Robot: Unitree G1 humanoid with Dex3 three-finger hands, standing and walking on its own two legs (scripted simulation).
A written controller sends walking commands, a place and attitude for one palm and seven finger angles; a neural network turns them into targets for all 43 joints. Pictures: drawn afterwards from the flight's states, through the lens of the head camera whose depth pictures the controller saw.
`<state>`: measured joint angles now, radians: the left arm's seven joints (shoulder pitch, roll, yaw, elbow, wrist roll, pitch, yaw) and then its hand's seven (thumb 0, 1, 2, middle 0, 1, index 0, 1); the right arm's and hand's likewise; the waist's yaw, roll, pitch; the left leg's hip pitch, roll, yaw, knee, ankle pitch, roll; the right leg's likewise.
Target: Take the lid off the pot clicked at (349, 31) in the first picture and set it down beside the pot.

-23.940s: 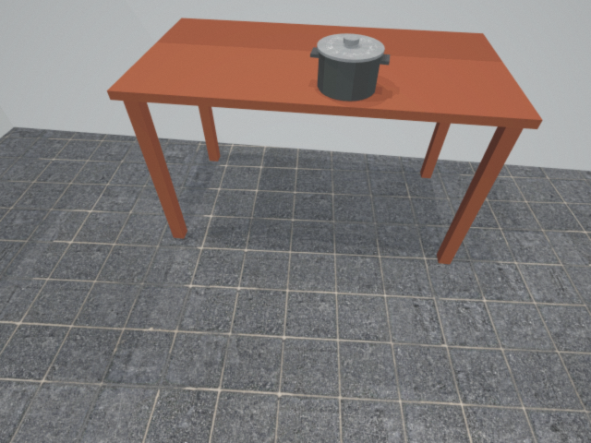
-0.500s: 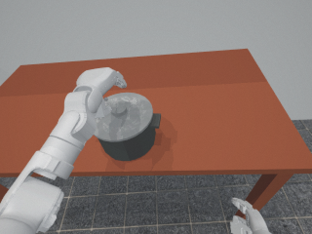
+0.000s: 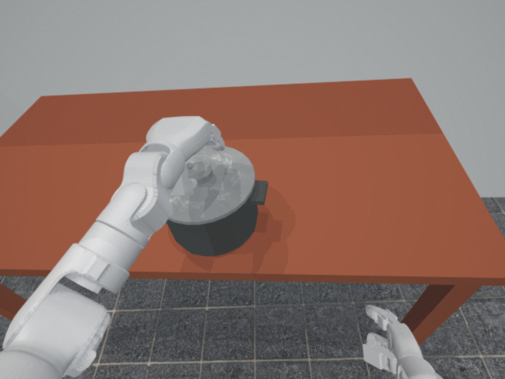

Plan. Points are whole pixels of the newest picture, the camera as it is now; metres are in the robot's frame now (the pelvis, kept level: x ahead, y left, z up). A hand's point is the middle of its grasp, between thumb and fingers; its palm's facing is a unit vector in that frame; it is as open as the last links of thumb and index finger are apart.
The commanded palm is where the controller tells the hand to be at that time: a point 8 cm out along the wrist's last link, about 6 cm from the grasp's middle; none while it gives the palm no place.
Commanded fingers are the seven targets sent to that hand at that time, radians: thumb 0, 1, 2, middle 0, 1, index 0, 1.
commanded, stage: lower the open fingers around the knob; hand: left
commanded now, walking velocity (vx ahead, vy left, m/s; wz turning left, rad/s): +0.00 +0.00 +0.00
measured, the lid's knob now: (200, 172) +0.44 +0.12 +0.10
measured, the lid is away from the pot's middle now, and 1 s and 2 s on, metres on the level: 0.00 0.00 0.01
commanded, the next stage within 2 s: close the fingers and squeeze the knob in 0.58 s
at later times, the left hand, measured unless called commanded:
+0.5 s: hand (192, 179) +0.41 +0.12 +0.12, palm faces -0.24 -0.07 -0.97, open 10.1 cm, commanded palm +0.39 +0.13 +0.18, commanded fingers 0.00 -0.32 1.49 -0.84 -0.08 -0.84 -0.08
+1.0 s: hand (189, 178) +0.41 +0.13 +0.12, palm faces -0.24 -0.08 -0.97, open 9.5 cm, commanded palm +0.39 +0.13 +0.18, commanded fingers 0.00 -0.06 1.25 -0.74 -0.53 -0.74 -0.53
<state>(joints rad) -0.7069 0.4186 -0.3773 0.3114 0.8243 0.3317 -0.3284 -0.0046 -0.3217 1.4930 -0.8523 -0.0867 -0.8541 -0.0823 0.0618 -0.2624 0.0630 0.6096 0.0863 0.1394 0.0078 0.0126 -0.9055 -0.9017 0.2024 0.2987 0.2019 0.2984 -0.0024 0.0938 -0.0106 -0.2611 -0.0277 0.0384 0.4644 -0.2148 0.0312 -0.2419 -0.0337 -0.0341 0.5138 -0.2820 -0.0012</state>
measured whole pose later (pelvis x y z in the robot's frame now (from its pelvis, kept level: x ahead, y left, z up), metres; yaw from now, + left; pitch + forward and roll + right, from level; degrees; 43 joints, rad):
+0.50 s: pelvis +0.01 +0.00 +0.00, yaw +0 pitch +2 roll +1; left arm -0.65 0.39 -0.37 0.36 0.84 0.34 -0.29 0.00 -0.32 1.49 -0.83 -0.08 -0.85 -0.08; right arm 0.12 -0.28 0.03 0.62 0.09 0.15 0.02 0.01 -0.91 -0.90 0.20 0.30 0.20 0.30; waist -0.02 0.10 -0.02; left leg -0.27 -0.02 0.04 0.47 -0.23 0.03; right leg -0.25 -0.03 -0.03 0.51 -0.29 0.00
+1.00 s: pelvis +0.01 +0.00 +0.00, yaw +0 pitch +2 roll +1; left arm -0.67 0.38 -0.36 0.40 0.84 0.34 -0.29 0.00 -0.18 1.32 -0.81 -0.21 -0.83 -0.21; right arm 0.10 -0.27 0.05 0.62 0.09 0.15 0.01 0.01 -0.91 -0.90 0.20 0.30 0.20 0.30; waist -0.02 0.09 -0.02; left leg -0.28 -0.02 0.04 0.47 -0.23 0.04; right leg -0.25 -0.03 -0.03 0.51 -0.28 0.00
